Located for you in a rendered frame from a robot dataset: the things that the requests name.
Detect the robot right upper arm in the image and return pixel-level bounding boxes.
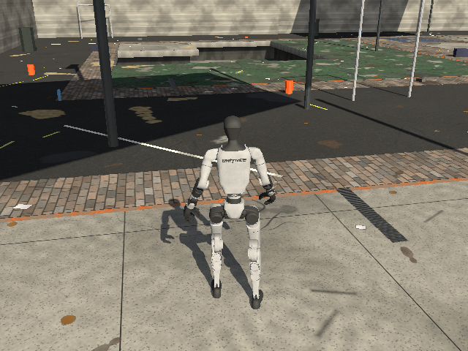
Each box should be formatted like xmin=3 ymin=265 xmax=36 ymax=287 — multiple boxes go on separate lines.
xmin=248 ymin=147 xmax=270 ymax=186

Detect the right robot hand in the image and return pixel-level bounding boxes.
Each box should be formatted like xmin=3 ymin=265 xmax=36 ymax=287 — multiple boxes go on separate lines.
xmin=259 ymin=192 xmax=276 ymax=205

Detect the right robot shin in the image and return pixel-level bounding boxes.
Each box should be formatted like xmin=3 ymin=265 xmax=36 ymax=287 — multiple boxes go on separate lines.
xmin=249 ymin=248 xmax=261 ymax=299

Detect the robot left upper arm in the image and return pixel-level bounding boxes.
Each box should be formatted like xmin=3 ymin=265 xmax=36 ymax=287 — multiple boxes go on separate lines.
xmin=197 ymin=148 xmax=218 ymax=189

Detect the right robot forearm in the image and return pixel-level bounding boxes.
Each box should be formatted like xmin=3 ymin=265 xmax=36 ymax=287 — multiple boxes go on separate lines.
xmin=263 ymin=174 xmax=275 ymax=196

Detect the left robot thigh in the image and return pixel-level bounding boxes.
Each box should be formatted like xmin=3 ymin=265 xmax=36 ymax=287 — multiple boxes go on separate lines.
xmin=209 ymin=204 xmax=224 ymax=252

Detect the left robot hand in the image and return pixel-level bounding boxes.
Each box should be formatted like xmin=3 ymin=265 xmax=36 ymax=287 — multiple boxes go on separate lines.
xmin=184 ymin=205 xmax=200 ymax=224

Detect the left robot forearm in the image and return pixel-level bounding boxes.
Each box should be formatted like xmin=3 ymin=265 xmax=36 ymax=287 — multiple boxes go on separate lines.
xmin=186 ymin=178 xmax=203 ymax=209

